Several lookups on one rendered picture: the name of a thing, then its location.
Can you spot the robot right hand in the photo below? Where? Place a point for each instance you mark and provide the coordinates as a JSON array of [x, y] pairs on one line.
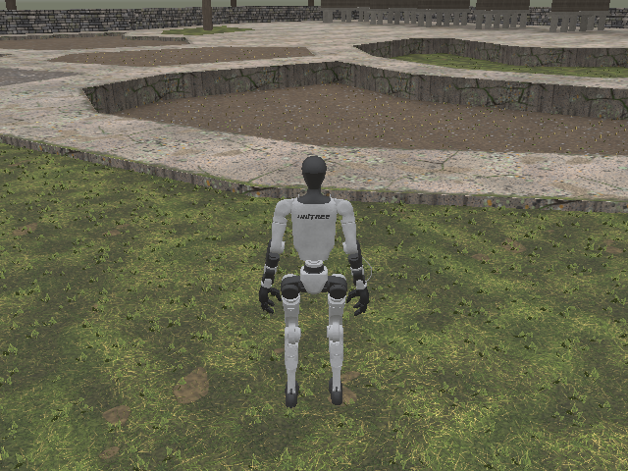
[[363, 301]]

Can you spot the right robot upper arm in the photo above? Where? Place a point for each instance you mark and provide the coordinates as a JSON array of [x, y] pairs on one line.
[[345, 209]]

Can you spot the robot left foot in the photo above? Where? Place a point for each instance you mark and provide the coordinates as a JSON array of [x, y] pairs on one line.
[[291, 398]]

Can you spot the left robot upper arm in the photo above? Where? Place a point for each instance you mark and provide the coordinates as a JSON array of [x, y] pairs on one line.
[[279, 224]]

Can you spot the robot left forearm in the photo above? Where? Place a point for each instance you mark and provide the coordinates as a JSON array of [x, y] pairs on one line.
[[270, 267]]

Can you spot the left robot thigh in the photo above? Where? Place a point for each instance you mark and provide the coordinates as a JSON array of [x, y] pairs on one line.
[[290, 288]]

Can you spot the robot left hand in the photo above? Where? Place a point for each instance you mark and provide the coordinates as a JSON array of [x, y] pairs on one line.
[[264, 299]]

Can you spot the robot right forearm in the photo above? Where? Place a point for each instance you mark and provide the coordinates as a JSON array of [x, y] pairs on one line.
[[356, 267]]

